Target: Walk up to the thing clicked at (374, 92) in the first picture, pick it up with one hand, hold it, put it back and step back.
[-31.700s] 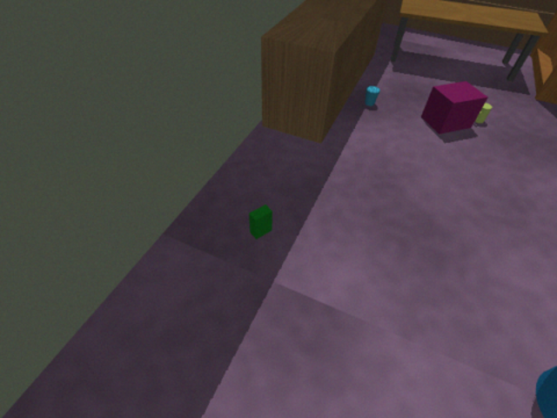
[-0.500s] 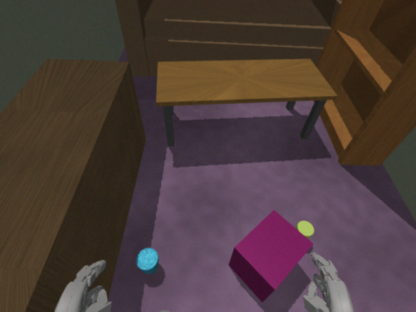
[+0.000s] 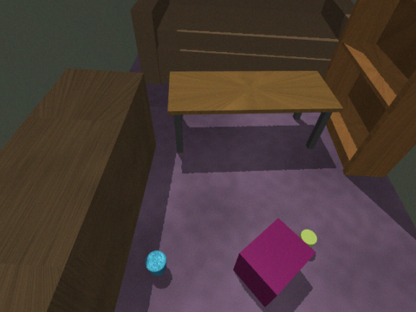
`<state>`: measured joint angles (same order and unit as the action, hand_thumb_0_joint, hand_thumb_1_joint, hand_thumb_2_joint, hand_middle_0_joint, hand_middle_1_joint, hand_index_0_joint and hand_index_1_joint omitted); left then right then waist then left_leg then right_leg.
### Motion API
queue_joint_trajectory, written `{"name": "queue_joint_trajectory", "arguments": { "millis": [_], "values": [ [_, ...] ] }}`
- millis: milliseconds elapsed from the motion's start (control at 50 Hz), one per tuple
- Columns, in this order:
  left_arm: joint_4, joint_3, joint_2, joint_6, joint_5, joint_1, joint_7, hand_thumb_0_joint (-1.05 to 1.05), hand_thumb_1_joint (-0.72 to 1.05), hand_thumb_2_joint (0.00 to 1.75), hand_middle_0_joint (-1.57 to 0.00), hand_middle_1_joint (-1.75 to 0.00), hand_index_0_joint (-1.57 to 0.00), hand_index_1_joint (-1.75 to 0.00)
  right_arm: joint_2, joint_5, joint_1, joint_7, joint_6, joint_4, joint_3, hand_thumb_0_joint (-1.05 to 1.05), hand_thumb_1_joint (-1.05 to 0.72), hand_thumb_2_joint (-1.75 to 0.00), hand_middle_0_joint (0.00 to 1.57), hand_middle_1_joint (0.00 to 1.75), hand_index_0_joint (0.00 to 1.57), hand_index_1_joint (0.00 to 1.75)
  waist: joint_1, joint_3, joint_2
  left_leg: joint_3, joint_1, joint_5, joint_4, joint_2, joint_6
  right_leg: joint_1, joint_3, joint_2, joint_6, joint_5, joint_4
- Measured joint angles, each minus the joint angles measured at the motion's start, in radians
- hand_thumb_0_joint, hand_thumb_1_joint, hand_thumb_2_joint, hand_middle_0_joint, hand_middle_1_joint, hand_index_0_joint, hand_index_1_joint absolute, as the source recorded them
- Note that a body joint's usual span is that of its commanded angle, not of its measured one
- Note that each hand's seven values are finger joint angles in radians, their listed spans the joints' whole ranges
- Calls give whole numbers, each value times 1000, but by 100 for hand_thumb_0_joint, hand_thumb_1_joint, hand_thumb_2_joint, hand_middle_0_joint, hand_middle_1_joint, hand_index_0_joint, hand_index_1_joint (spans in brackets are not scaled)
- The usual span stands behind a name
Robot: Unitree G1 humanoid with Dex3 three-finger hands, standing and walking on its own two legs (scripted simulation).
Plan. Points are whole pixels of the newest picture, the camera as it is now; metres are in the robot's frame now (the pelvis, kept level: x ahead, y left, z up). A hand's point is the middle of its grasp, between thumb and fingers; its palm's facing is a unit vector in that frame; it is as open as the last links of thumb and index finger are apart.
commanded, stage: stand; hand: left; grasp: from above
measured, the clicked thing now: (157, 264) +0.43 +0.22 -0.71
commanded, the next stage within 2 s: step back in 2.00 s
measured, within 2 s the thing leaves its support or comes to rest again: neither
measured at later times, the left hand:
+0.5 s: hand out of the picture +0.03 +0.23 -0.15, palm faces +0.02 -0.94 -0.33, open 7.4 cm
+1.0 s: hand out of the picture +0.06 +0.22 -0.15, palm faces +0.01 -0.95 -0.32, open 7.4 cm
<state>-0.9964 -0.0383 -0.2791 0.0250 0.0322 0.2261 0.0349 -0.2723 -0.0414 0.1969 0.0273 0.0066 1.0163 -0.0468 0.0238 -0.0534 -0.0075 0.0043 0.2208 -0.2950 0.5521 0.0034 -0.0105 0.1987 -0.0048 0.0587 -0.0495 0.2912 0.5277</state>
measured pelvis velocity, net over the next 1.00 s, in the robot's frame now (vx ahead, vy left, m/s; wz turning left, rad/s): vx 0.00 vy -0.02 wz -0.01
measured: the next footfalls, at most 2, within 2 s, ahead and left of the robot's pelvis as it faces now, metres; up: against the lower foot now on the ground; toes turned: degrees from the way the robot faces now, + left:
none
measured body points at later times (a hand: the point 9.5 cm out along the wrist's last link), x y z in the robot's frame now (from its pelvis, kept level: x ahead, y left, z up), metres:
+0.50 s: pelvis -0.01 -0.01 +0.01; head -0.02 -0.01 +0.46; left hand +0.03 +0.28 -0.13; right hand +0.05 -0.30 -0.13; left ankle +0.00 +0.11 -0.73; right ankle +0.00 -0.15 -0.73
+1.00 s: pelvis +0.00 -0.02 +0.01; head +0.00 -0.02 +0.46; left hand +0.06 +0.27 -0.12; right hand +0.06 -0.31 -0.13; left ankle +0.00 +0.11 -0.73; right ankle +0.00 -0.15 -0.73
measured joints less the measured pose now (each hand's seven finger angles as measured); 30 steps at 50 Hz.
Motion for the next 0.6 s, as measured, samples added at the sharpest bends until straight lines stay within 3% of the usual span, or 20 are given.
{"name": "queue_joint_trajectory", "arguments": {
  "millis": [240, 600],
  "values": [
    [-110, 5, -2, -15, 0, -38, -1, 0, 90, 90, -21, -30, -20, -30, 2, 11, -27, -2, -3, 72, 5, 0, -90, -90, 21, 30, 21, 30, -2, -4, 11, 2, -92, 76, -136, 2, 6, -83, -1, 1, 2, -67, -119],
    [-146, 10, -19, -25, -4, -63, -14, 0, 90, 90, -21, -30, -20, -30, -35, 15, -36, -14, -8, 107, 8, 0, -91, -90, 21, 30, 21, 30, -14, -5, 16, -5, -95, 110, -182, -20, 24, -85, -8, -22, 20, -100, -162]
  ]
}}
